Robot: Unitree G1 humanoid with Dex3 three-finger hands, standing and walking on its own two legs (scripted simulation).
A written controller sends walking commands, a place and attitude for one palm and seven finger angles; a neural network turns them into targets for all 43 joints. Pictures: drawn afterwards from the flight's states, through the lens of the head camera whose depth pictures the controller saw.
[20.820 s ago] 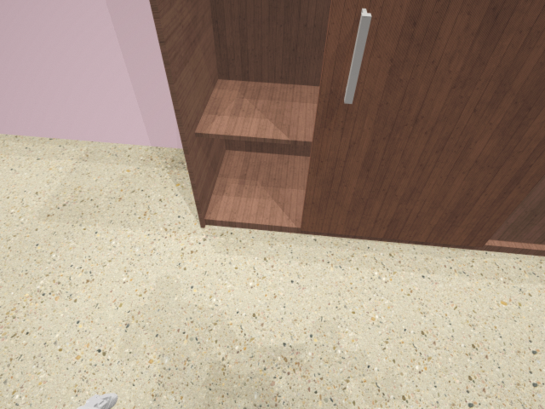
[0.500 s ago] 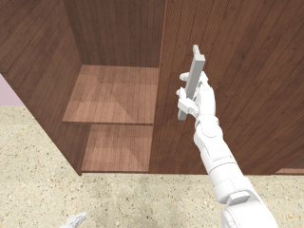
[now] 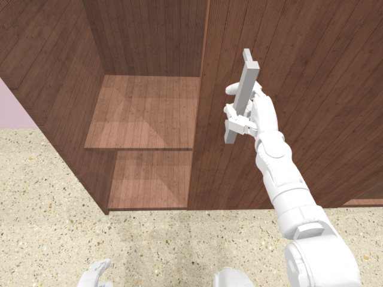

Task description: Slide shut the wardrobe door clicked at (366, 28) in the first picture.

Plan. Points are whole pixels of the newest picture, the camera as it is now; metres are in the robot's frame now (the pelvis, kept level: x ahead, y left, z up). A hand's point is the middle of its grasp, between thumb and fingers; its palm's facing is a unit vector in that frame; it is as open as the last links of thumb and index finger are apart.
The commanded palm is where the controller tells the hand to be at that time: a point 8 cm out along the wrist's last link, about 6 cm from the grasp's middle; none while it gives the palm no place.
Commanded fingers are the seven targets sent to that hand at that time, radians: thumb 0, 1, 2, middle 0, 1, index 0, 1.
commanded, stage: step sideways, sliding the door along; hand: right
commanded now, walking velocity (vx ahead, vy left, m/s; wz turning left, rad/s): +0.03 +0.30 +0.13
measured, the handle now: (237, 102) +0.48 -0.07 +0.10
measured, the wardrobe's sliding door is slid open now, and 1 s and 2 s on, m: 0.40 0.29 0.00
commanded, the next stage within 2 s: stop walking and hold the door there in 2.00 s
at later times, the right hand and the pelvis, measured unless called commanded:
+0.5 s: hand (218, 117) +0.43 -0.02 +0.11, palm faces +0.12 +0.98 -0.14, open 6.3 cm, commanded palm +0.41 +0.00 +0.11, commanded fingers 0.00 -0.90 -0.90 0.45 1.40 0.45 1.40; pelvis +0.03 +0.11 -0.01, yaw -5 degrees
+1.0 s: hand (170, 113) +0.43 +0.08 +0.11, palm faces +0.23 +0.97 -0.07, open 6.1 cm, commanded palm +0.40 +0.10 +0.11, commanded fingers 0.00 -0.90 -0.90 0.45 1.40 0.45 1.40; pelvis +0.06 +0.24 +0.00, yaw -4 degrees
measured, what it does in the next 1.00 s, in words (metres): steps to the left: left foot, then right foot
